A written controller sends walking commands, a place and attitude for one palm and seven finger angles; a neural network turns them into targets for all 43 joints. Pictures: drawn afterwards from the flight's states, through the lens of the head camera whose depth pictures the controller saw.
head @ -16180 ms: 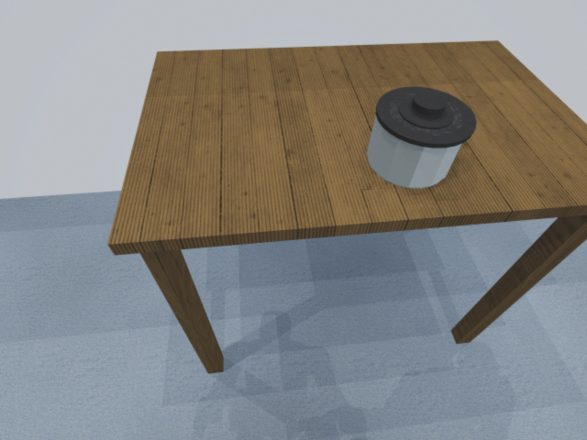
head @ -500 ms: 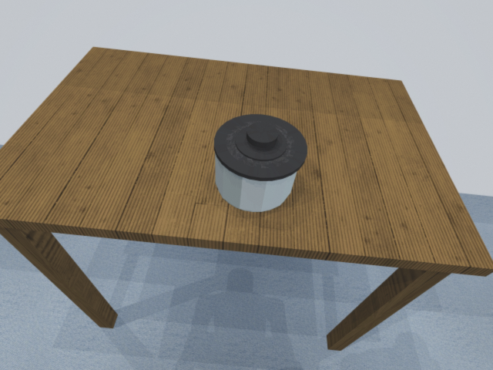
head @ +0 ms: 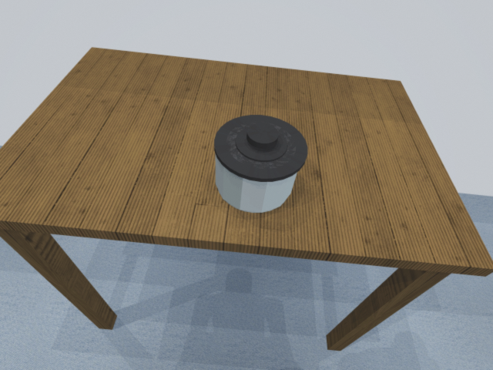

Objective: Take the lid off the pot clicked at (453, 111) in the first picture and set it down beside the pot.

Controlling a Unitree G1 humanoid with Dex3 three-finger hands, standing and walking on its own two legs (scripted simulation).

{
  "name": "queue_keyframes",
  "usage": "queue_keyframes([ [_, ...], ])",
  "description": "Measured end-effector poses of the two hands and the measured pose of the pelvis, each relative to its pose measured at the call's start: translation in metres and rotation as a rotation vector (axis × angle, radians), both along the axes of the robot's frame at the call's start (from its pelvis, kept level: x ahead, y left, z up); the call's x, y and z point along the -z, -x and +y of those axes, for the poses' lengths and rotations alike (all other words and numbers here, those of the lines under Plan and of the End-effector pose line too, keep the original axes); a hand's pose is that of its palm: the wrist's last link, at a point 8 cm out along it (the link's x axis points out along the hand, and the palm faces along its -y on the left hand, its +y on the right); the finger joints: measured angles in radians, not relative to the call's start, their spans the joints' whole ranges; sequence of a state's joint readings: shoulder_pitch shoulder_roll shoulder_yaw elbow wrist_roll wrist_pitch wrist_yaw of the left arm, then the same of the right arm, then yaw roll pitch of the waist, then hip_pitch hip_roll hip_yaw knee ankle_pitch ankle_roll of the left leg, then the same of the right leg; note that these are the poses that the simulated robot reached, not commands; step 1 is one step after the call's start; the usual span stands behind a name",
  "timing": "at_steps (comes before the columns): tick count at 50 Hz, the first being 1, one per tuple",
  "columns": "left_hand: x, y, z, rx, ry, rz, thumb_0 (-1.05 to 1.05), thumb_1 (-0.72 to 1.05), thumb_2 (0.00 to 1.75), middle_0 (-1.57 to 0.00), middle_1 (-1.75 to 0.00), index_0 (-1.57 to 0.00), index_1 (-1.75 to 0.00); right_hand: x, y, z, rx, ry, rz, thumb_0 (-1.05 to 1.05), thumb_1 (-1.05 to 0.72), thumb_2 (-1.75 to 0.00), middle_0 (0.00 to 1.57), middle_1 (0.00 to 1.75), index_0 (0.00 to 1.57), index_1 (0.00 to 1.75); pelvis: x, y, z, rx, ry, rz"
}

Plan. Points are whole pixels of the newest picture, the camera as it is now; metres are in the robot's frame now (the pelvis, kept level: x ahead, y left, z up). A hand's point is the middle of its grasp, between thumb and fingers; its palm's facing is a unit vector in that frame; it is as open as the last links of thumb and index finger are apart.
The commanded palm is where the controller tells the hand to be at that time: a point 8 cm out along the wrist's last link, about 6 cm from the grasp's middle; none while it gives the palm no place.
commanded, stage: shuffle to correct the standing spot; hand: left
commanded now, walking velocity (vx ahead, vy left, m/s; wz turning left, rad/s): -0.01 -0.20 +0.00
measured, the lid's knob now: (262, 135) +0.46 +0.01 +0.14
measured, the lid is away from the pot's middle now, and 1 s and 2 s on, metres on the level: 0.00 0.00 0.00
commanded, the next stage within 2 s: come to a stop and stand still in 0.52 s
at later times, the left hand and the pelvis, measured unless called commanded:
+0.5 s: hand out of the picture -0.02 +0.10 -0.19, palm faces +0.03 -0.99 -0.15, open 7.4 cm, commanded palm none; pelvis +0.00 -0.06 -0.01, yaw +0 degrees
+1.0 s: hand out of the picture +0.00 +0.12 -0.18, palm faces +0.01 -0.99 -0.17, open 7.4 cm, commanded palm none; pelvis +0.00 -0.05 +0.00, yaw +0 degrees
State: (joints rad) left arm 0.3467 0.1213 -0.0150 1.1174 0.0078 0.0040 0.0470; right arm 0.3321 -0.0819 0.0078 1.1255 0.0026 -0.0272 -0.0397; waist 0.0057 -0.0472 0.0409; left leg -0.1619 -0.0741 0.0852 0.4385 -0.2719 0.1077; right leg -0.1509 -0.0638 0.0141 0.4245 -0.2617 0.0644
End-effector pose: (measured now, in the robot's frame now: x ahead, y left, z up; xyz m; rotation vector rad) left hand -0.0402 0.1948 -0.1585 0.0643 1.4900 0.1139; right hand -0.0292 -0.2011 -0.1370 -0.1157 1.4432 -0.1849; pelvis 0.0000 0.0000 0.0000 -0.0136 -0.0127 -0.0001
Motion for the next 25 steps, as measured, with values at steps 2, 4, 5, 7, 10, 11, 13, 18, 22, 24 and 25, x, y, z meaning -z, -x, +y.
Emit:
queue_keyframes([
  [2, 0.0, 0.0, -0.001, 0.003, 0.001, 0.006, 0.01, 0.91, 0.9, -0.2, -0.3, -0.2, -0.29, 0.0, 0.001, -0.001, 0.007, 0.001, 0.003, 0.02, -0.92, -0.9, 0.2, 0.3, 0.2, 0.3, 0.0, 0.0, -0.001, 0.001, -0.001, 0.002],
  [4, 0.0, 0.0, -0.003, 0.006, 0.001, 0.012, 0.01, 0.91, 0.9, -0.2, -0.3, -0.2, -0.29, 0.0, 0.001, -0.002, 0.013, 0.001, 0.007, 0.02, -0.92, -0.9, 0.2, 0.3, 0.2, 0.3, 0.0, 0.0, -0.004, 0.001, -0.002, 0.003],
  [5, 0.0, 0.0, -0.004, 0.007, 0.0, 0.015, 0.01, 0.91, 0.9, -0.2, -0.3, -0.2, -0.29, 0.0, 0.002, -0.003, 0.016, 0.001, 0.01, 0.02, -0.92, -0.9, 0.2, 0.3, 0.2, 0.3, 0.0, 0.0, -0.005, 0.002, -0.002, 0.005],
  [7, 0.0, 0.0, -0.005, 0.009, -0.002, 0.021, 0.01, 0.91, 0.9, -0.2, -0.3, -0.2, -0.29, 0.001, 0.002, -0.006, 0.022, 0.001, 0.014, 0.02, -0.92, -0.9, 0.2, 0.3, 0.2, 0.3, 0.001, 0.0, -0.008, 0.002, -0.003, 0.007],
  [10, 0.0, -0.002, -0.009, 0.01, -0.009, 0.024, 0.01, 0.91, 0.9, -0.2, -0.3, -0.2, -0.29, 0.003, 0.001, -0.012, 0.029, 0.001, 0.019, 0.02, -0.92, -0.9, 0.2, 0.3, 0.2, 0.3, 0.002, 0.0, -0.014, 0.001, -0.003, 0.011],
  [11, 0.0, -0.002, -0.011, 0.01, -0.012, 0.024, 0.01, 0.91, 0.9, -0.2, -0.3, -0.2, -0.29, 0.003, 0.001, -0.015, 0.03, 0.001, 0.02, 0.02, -0.92, -0.9, 0.2, 0.3, 0.2, 0.3, 0.002, 0.0, -0.017, 0.001, -0.002, 0.013],
  [13, 0.0, -0.004, -0.014, 0.009, -0.018, 0.022, 0.01, 0.91, 0.9, -0.2, -0.3, -0.2, -0.29, 0.004, 0.0, -0.021, 0.032, 0.002, 0.022, 0.02, -0.92, -0.9, 0.2, 0.3, 0.2, 0.3, 0.002, 0.0, -0.022, 0.0, -0.001, 0.015],
  [18, 0.0, -0.01, -0.026, 0.007, -0.031, 0.006, 0.01, 0.91, 0.9, -0.2, -0.3, -0.2, -0.29, 0.007, -0.006, -0.042, 0.033, 0.009, 0.019, 0.02, -0.92, -0.9, 0.2, 0.3, 0.2, 0.3, 0.004, 0.0, -0.038, -0.002, 0.003, 0.02],
  [22, 0.0, -0.016, -0.039, 0.007, -0.038, -0.011, 0.01, 0.91, 0.9, -0.2, -0.3, -0.2, -0.29, 0.009, -0.013, -0.064, 0.031, 0.021, 0.005, 0.02, -0.92, -0.9, 0.2, 0.3, 0.2, 0.3, 0.006, 0.0, -0.053, 0.0, 0.005, 0.024],
  [24, 0.0, -0.018, -0.046, 0.009, -0.039, -0.019, 0.01, 0.91, 0.9, -0.2, -0.3, -0.2, -0.29, 0.009, -0.018, -0.075, 0.029, 0.029, -0.006, 0.01, -0.91, -0.9, 0.2, 0.3, 0.2, 0.3, 0.007, 0.0, -0.061, 0.001, 0.006, 0.025],
  [25, 0.001, -0.02, -0.049, 0.01, -0.038, -0.023, 0.01, 0.91, 0.9, -0.2, -0.3, -0.2, -0.29, 0.009, -0.02, -0.08, 0.028, 0.034, -0.013, 0.01, -0.91, -0.9, 0.2, 0.3, 0.2, 0.3, 0.008, 0.0, -0.064, 0.001, 0.007, 0.026],
])
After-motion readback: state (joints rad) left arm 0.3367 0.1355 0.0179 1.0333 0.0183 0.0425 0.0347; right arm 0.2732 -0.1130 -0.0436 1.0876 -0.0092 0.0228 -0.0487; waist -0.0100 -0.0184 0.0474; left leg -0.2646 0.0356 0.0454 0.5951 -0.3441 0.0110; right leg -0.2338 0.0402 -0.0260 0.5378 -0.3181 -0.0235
